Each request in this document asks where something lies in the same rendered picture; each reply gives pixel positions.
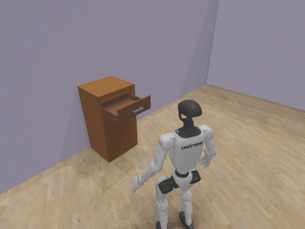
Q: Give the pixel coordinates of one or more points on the robot right hand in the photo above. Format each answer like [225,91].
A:
[202,161]

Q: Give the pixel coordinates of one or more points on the robot left hand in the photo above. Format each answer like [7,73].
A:
[135,185]

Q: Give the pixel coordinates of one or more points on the left robot forearm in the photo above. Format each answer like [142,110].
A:
[147,174]

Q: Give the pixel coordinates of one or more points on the right robot forearm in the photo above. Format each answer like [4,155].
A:
[207,159]

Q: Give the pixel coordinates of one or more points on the right robot foot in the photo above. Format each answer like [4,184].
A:
[183,219]

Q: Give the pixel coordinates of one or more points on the robot left upper arm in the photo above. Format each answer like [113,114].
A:
[164,144]

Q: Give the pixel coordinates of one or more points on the handle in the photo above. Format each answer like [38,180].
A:
[139,110]

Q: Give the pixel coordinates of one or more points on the robot right upper arm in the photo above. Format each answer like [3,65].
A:
[209,140]

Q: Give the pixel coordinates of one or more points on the robot right shin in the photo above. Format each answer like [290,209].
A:
[187,207]

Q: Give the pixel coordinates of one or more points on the cabinet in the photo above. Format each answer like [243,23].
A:
[107,138]

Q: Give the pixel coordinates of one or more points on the drawer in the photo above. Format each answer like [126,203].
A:
[120,109]

